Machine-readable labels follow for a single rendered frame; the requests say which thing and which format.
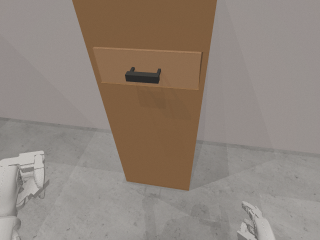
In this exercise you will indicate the handle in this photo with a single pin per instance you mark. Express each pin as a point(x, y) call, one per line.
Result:
point(143, 77)

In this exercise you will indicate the left robot forearm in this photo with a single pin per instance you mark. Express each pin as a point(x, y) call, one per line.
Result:
point(9, 226)

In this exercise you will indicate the drawer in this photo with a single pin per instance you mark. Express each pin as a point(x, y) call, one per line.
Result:
point(178, 68)

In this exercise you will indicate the robot left hand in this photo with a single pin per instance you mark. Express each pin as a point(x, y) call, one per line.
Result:
point(28, 167)

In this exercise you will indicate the robot right hand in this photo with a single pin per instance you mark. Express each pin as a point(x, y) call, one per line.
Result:
point(259, 229)

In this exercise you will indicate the cabinet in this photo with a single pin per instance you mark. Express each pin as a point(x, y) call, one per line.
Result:
point(154, 127)

